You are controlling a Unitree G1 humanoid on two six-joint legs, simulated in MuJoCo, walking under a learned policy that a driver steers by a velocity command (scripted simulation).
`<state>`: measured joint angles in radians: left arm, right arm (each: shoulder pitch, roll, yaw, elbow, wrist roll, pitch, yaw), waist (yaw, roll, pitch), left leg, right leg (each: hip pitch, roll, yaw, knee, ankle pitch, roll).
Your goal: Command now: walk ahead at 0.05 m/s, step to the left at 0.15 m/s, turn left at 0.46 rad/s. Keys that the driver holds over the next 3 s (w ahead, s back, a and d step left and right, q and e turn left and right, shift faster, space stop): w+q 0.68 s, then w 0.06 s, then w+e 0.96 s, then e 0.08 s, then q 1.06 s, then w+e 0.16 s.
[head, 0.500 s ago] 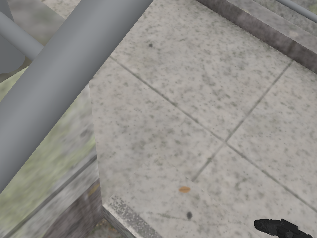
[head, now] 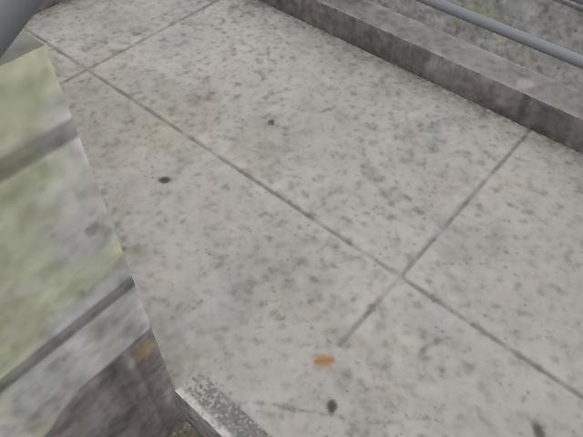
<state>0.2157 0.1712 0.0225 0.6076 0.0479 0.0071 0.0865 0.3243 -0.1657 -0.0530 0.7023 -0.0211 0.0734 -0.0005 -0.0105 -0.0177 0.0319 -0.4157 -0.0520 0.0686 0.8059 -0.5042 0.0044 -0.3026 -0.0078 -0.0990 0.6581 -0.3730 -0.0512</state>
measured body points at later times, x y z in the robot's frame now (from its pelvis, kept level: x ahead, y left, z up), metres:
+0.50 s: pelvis -0.04 +0.00 +0.01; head -0.01 +0.02 +0.46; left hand +0.10 +0.27 -0.08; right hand +0.11 -0.22 -0.10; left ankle +0.02 +0.07 -0.72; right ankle -0.04 -0.15 -0.63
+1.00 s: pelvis -0.10 -0.02 -0.01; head -0.06 -0.03 +0.44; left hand -0.14 +0.26 -0.11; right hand +0.12 -0.21 -0.14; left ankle -0.22 +0.09 -0.65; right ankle -0.02 -0.12 -0.72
